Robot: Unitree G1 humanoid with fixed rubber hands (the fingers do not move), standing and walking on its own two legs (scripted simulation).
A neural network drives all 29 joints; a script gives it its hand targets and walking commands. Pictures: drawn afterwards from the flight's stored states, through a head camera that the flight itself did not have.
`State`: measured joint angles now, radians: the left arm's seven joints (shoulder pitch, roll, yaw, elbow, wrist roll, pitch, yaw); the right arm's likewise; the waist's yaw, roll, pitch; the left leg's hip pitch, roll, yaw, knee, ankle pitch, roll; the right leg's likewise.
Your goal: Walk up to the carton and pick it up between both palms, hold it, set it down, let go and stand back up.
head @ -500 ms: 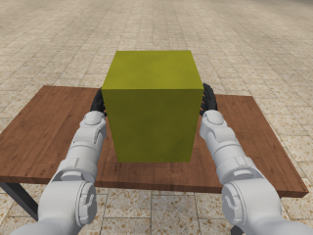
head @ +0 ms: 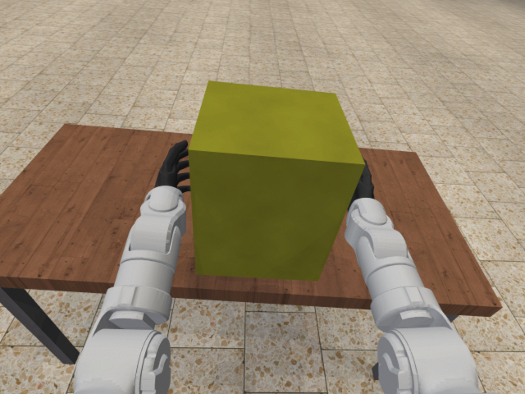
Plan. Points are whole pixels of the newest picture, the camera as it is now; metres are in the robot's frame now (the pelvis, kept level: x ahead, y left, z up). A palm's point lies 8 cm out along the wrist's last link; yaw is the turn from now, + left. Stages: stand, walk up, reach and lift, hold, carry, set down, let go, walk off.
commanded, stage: reach and lift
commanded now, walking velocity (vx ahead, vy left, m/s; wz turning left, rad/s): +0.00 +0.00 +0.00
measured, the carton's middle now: (265, 184) +0.42 -0.01 +0.13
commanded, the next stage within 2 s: hold in 0.94 s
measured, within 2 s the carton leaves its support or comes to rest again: neither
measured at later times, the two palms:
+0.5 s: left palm (162, 186) +0.39 +0.15 +0.15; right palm (353, 190) +0.39 -0.15 +0.14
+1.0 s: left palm (159, 181) +0.38 +0.15 +0.16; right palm (355, 191) +0.38 -0.15 +0.15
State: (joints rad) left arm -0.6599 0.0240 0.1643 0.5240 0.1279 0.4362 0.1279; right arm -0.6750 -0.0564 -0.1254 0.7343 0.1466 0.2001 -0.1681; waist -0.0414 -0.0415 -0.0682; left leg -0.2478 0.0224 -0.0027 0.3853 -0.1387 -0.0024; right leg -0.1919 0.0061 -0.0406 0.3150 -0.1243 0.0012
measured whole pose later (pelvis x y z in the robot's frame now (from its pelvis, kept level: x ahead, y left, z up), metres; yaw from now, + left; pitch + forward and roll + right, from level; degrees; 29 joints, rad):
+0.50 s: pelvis +0.03 +0.00 +0.00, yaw +2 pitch -3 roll -1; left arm -0.51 0.00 0.18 0.26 0.16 0.56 0.10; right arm -0.59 -0.07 -0.02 0.55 0.21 0.31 -0.21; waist -0.07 -0.01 -0.03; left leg -0.15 0.02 -0.03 0.41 -0.20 -0.01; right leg -0.07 0.01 -0.07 0.31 -0.18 0.00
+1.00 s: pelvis +0.02 +0.00 +0.00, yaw +1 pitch -5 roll -1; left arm -0.54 -0.01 0.20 0.19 0.21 0.64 0.07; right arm -0.60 -0.06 -0.02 0.51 0.21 0.34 -0.22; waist -0.06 -0.03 0.00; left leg -0.12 0.02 -0.02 0.39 -0.18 -0.01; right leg -0.05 0.01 -0.06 0.30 -0.17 0.00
